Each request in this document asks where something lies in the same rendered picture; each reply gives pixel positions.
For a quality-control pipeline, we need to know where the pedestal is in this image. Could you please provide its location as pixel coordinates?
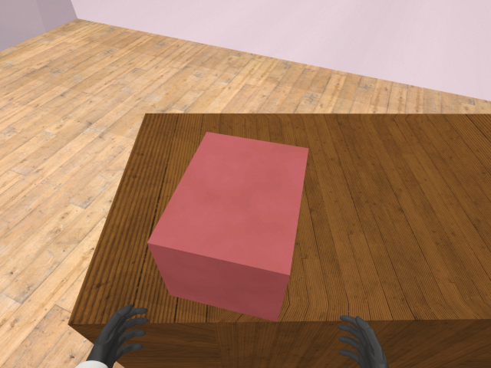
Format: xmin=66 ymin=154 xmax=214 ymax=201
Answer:
xmin=68 ymin=113 xmax=491 ymax=368

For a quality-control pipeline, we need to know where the robot right hand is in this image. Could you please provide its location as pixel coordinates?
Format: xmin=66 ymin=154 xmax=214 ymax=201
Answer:
xmin=338 ymin=315 xmax=389 ymax=368

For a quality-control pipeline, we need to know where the carton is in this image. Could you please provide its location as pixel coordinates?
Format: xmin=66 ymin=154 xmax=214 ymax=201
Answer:
xmin=147 ymin=132 xmax=308 ymax=322

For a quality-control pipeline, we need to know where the robot left hand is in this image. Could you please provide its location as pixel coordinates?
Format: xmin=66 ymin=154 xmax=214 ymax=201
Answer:
xmin=86 ymin=304 xmax=148 ymax=368

